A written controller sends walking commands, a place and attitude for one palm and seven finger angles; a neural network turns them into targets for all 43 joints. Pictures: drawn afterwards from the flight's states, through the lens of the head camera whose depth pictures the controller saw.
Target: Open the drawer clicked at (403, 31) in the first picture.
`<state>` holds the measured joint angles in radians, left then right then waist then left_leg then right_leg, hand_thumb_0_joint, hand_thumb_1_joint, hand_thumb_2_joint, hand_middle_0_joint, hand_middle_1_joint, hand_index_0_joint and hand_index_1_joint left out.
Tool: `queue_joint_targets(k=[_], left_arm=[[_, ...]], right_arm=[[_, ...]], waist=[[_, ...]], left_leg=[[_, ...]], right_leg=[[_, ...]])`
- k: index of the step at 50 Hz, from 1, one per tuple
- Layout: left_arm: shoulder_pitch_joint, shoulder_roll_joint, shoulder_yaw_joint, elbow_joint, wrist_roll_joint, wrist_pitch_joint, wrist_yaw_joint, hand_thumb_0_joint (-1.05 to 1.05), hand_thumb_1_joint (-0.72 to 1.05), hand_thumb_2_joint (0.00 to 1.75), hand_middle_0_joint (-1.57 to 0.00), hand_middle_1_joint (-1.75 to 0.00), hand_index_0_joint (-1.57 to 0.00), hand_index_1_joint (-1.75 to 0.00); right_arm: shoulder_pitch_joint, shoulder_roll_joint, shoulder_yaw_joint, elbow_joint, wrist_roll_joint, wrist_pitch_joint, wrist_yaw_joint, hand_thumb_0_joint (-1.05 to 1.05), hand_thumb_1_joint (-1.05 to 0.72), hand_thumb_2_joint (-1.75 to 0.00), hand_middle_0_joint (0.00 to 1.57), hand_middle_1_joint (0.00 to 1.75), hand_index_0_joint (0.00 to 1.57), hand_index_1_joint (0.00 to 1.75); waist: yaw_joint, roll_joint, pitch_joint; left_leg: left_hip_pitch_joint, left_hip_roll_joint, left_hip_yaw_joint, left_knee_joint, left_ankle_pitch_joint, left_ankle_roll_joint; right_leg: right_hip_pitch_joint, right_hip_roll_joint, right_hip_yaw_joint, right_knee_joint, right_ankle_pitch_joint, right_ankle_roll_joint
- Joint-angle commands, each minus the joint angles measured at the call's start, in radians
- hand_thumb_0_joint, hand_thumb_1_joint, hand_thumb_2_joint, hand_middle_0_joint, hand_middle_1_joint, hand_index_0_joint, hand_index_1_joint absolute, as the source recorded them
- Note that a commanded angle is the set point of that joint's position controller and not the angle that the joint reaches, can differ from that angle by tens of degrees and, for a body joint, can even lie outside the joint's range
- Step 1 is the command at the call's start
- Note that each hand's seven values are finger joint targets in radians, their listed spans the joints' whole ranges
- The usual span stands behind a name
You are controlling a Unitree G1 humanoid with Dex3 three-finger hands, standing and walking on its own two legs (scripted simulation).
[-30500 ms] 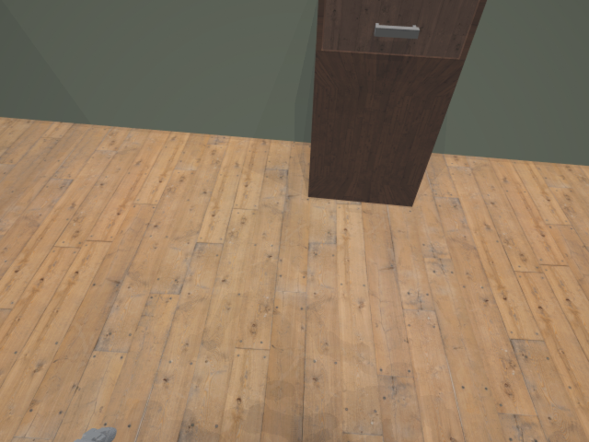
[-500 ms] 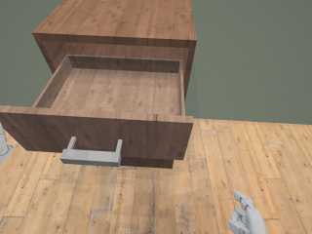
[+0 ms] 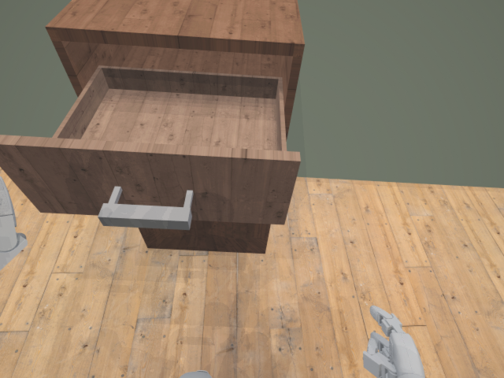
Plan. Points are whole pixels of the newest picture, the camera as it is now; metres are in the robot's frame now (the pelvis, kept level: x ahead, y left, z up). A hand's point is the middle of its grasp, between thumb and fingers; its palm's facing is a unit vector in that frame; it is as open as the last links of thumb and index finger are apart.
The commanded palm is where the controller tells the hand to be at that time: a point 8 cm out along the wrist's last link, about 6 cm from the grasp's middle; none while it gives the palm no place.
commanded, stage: step back with the hand held close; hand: left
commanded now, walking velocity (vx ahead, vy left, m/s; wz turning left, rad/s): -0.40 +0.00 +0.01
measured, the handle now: (150, 205) +0.36 +0.19 +0.06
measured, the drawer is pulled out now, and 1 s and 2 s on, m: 0.30 0.30 0.30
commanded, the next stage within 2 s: stop stepping back and stand still in 0.12 s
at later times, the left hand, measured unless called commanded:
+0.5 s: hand out of the picture +0.06 +0.20 +0.24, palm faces +0.41 -0.77 -0.49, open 7.4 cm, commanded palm +0.00 +0.25 +0.25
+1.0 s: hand out of the picture +0.02 +0.21 +0.24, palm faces +0.47 -0.79 -0.40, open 7.4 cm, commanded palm -0.05 +0.25 +0.25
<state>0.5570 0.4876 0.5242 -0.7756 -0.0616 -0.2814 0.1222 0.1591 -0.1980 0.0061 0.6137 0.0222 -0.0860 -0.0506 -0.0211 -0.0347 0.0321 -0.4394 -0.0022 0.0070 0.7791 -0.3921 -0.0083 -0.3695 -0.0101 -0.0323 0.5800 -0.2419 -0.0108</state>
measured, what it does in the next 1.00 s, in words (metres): walks backwards: left foot, then right foot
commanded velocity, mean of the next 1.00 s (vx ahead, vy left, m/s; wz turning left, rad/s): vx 0.07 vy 0.04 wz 0.00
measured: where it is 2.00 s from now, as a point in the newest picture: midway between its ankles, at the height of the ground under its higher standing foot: outside the picture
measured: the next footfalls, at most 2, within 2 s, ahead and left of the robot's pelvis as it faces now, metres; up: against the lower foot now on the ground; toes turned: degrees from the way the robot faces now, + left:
left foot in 0.04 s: +0.05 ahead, +0.12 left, +0.00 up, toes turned +1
right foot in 0.30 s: -0.09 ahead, -0.13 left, +0.00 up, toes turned -2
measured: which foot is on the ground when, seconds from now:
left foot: up 0.00-0.02, down 0.04-0.30, up 0.32-0.50, down 0.52-1.00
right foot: down 0.00-0.04, up 0.06-0.28, down 0.30-1.00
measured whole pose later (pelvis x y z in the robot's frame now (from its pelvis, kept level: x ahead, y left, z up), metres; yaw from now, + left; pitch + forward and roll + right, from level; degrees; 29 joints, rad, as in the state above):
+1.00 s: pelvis -0.18 -0.03 +0.00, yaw +0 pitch -3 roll +0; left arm 0.48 0.41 0.46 -0.64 -0.03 -0.22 0.16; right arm 0.24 -0.18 0.03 0.61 0.01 -0.10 -0.06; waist -0.03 -0.01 -0.01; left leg -0.28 0.02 0.01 0.58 -0.25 0.01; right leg -0.32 0.01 -0.05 0.63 -0.37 -0.01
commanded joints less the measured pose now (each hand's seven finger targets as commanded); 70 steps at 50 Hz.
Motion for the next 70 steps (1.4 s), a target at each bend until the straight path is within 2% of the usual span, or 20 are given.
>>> queue_joint_targets(k=[1,3,7,11,13,15,16,17,26,30,39,42,47,50,53,54,56,60,65,70], left_arm=[[-0.021,0.150,0.133,-0.122,-0.005,-0.044,0.046,0.00,0.90,0.90,-0.20,-0.30,-0.20,-0.30],[-0.005,0.159,0.152,-0.127,-0.012,-0.060,0.035,0.00,0.90,0.90,-0.20,-0.30,-0.20,-0.30],[-0.009,0.112,0.110,-0.240,-0.011,-0.056,0.029,0.00,0.90,0.90,-0.20,-0.30,-0.20,-0.30],[-0.035,0.128,0.109,-0.235,-0.016,-0.057,0.019,0.00,0.90,0.90,-0.20,-0.30,-0.20,-0.30],[-0.014,0.140,0.130,-0.196,-0.022,-0.047,0.017,0.00,0.90,0.90,-0.20,-0.30,-0.20,-0.30],[-0.002,0.215,0.184,-0.141,-0.017,-0.030,0.022,0.00,0.90,0.90,-0.20,-0.30,-0.20,-0.30],[-0.047,0.196,0.149,-0.135,-0.029,-0.015,0.026,0.00,0.90,0.90,-0.20,-0.30,-0.20,-0.30],[-0.031,0.171,0.145,-0.104,-0.035,0.004,0.033,0.00,0.90,0.90,-0.20,-0.30,-0.20,-0.30],[-0.026,0.112,0.048,-0.099,0.001,-0.007,0.049,0.00,0.90,0.90,-0.20,-0.30,-0.20,-0.30],[-0.047,0.144,0.074,-0.172,0.024,-0.017,0.054,0.00,0.90,0.90,-0.20,-0.30,-0.20,-0.30],[-0.148,0.116,0.040,-0.010,0.022,-0.006,0.057,0.00,0.90,0.90,-0.20,-0.30,-0.20,-0.30],[-0.150,0.108,0.033,-0.013,0.014,-0.006,0.059,0.00,0.90,0.90,-0.20,-0.30,-0.20,-0.30],[-0.165,0.107,0.040,-0.074,0.030,0.004,0.056,0.00,0.90,0.90,-0.20,-0.30,-0.20,-0.30],[-0.107,0.114,0.049,-0.076,0.030,0.012,0.050,0.00,0.90,0.90,-0.20,-0.30,-0.20,-0.30],[-0.112,0.119,0.050,-0.053,0.020,0.003,0.047,0.00,0.90,0.90,-0.20,-0.30,-0.20,-0.30],[-0.091,-0.144,-0.411,0.847,0.118,0.194,-0.099,0.00,0.90,0.90,-0.20,-0.30,-0.20,-0.30],[-0.110,-0.222,-0.420,0.894,0.102,0.296,-0.112,0.00,0.90,0.90,-0.20,-0.30,-0.20,-0.30],[-0.248,-0.170,-0.429,1.093,0.106,0.310,-0.109,0.00,0.90,0.90,-0.20,-0.30,-0.20,-0.30],[-0.290,-0.158,-0.454,1.437,0.083,0.310,-0.104,0.00,0.90,0.90,-0.20,-0.30,-0.20,-0.30],[-0.221,-0.205,-0.455,1.669,0.076,0.286,-0.100,0.00,0.90,0.90,-0.20,-0.30,-0.20,-0.30]], right_arm=[[-0.084,-0.126,-0.060,-0.145,-0.010,-0.051,-0.022,0.00,-0.90,-0.90,0.20,0.30,0.20,0.30],[-0.064,-0.118,-0.086,-0.149,-0.015,-0.078,-0.001,0.00,-0.90,-0.90,0.20,0.30,0.20,0.30],[-0.034,-0.124,-0.086,-0.123,-0.023,-0.103,0.023,0.00,-0.90,-0.90,0.20,0.30,0.20,0.30],[-0.064,-0.131,-0.065,-0.127,-0.023,-0.117,0.032,0.00,-0.90,-0.90,0.20,0.30,0.20,0.30],[-0.063,-0.139,-0.052,-0.149,-0.007,-0.108,0.031,0.00,-0.90,-0.90,0.20,0.30,0.20,0.30],[-0.047,-0.125,-0.052,-0.173,0.008,-0.074,0.026,0.00,-0.90,-0.90,0.20,0.30,0.20,0.30],[-0.040,-0.114,-0.053,-0.182,0.022,-0.059,0.016,0.00,-0.90,-0.90,0.20,0.30,0.20,0.30],[-0.044,-0.120,-0.063,-0.169,0.029,-0.051,0.011,0.00,-0.90,-0.90,0.20,0.30,0.20,0.30],[-0.065,-0.163,-0.061,-0.176,-0.002,-0.069,-0.011,0.00,-0.90,-0.90,0.20,0.30,0.20,0.30],[-0.054,-0.148,-0.052,-0.175,0.002,-0.075,-0.010,0.00,-0.90,-0.90,0.20,0.30,0.20,0.30],[-0.023,-0.133,-0.051,-0.131,-0.006,-0.072,-0.018,0.00,-0.90,-0.90,0.20,0.30,0.20,0.30],[-0.020,-0.125,-0.041,-0.123,-0.009,-0.067,-0.015,0.00,-0.90,-0.90,0.20,0.30,0.20,0.30],[-0.055,-0.129,-0.031,-0.152,-0.008,-0.063,-0.016,0.00,-0.90,-0.90,0.20,0.30,0.20,0.30],[-0.060,-0.120,-0.031,-0.164,-0.004,-0.071,-0.007,0.00,-0.90,-0.90,0.20,0.30,0.20,0.30],[-0.047,-0.113,-0.027,-0.145,-0.012,-0.076,-0.004,0.00,-0.90,-0.90,0.20,0.30,0.20,0.30],[-0.028,-0.207,-0.094,0.124,-0.011,-0.105,0.059,0.00,-0.90,-0.90,0.20,0.30,0.20,0.30],[0.122,-0.089,-0.066,0.142,-0.029,-0.019,0.054,0.00,-0.90,-0.90,0.20,0.30,0.20,0.30],[0.096,-0.108,-0.053,0.140,-0.052,0.060,0.047,0.00,-0.90,-0.90,0.20,0.30,0.20,0.30],[0.066,-0.121,-0.030,0.211,-0.052,0.080,0.033,0.00,-0.90,-0.90,0.20,0.30,0.20,0.30],[0.128,-0.064,-0.029,0.307,-0.043,0.083,0.014,0.00,-0.90,-0.90,0.20,0.30,0.20,0.30]], waist=[[0.003,0.168,-0.161],[0.006,0.276,-0.232],[0.014,0.251,-0.252],[0.021,0.286,-0.219],[0.020,0.253,-0.191],[0.005,0.004,-0.153],[-0.010,-0.155,-0.147],[0.003,-0.178,-0.136],[0.004,0.090,-0.056],[0.000,0.211,-0.057],[-0.017,-0.070,0.000],[-0.016,-0.034,-0.051],[-0.007,0.244,-0.014],[0.007,0.200,-0.046],[0.002,0.017,-0.017],[-0.031,-0.009,-0.022],[-0.025,-0.061,-0.111],[-0.007,-0.233,-0.014],[0.031,0.133,0.045],[0.035,0.208,-0.056]], left_leg=[[0.130,0.212,-0.178,-0.441,0.517,0.062],[0.179,0.345,-0.212,-0.393,0.848,0.128],[0.313,0.312,-0.151,-0.322,0.969,0.144],[0.244,0.294,-0.140,-0.337,0.762,0.112],[0.133,0.245,-0.108,-0.326,0.363,0.087],[0.064,0.077,0.027,-0.136,-0.050,0.010],[0.072,-0.007,0.034,0.101,-0.064,-0.016],[0.044,-0.005,-0.032,0.283,-0.040,-0.003],[0.152,0.115,-0.090,-0.473,0.068,0.096],[0.032,0.146,-0.169,-0.535,-0.221,0.113],[0.092,0.013,-0.005,-0.152,-0.029,0.059],[0.215,0.019,0.000,-0.215,-0.051,0.061],[0.008,0.225,-0.312,-0.575,-0.327,0.144],[-0.042,0.170,-0.177,-0.503,-0.223,0.114],[0.002,0.057,-0.071,-0.325,-0.047,0.064],[0.045,0.054,-0.034,-0.054,0.097,0.034],[0.147,0.049,-0.045,-0.103,0.213,0.028],[0.104,0.015,-0.041,-0.091,0.215,0.046],[0.057,0.110,-0.175,-0.369,0.220,0.076],[0.154,0.085,-0.102,-0.388,0.151,0.056]], right_leg=[[0.100,-0.080,0.033,0.074,0.314,0.018],[0.012,-0.009,0.039,0.309,-0.176,0.022],[-0.071,0.017,0.033,0.331,-0.210,0.032],[0.034,0.002,0.007,0.112,-0.141,0.029],[0.161,-0.008,-0.018,-0.083,-0.073,0.035],[0.167,-0.141,0.086,-0.306,0.028,-0.033],[0.024,-0.309,0.308,-0.386,-0.122,-0.120],[0.003,-0.355,0.345,-0.380,-0.053,-0.153],[0.168,-0.089,0.075,-0.175,-0.104,-0.006],[0.186,-0.028,0.010,-0.078,-0.188,0.003],[0.008,-0.180,0.266,-0.333,-0.422,-0.092],[-0.040,-0.178,0.200,-0.312,-0.438,-0.080],[0.081,0.035,-0.020,0.133,-0.178,0.012],[0.215,0.020,-0.017,-0.009,-0.108,0.013],[0.160,-0.076,0.158,-0.235,-0.151,-0.029],[-0.017,-0.207,0.140,-0.092,0.095,-0.058],[-0.040,-0.158,0.080,-0.071,0.063,-0.071],[-0.025,-0.162,0.096,-0.129,0.006,-0.094],[0.101,-0.053,0.059,-0.100,-0.050,-0.033],[0.211,-0.067,0.080,-0.198,0.024,-0.058]])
